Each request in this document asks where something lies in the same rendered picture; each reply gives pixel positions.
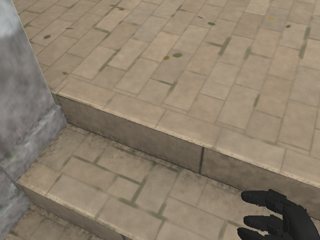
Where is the right robot hand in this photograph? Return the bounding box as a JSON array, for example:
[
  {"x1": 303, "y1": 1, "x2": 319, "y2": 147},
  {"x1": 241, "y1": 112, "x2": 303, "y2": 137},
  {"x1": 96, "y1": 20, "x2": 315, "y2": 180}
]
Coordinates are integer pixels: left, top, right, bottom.
[{"x1": 237, "y1": 189, "x2": 320, "y2": 240}]

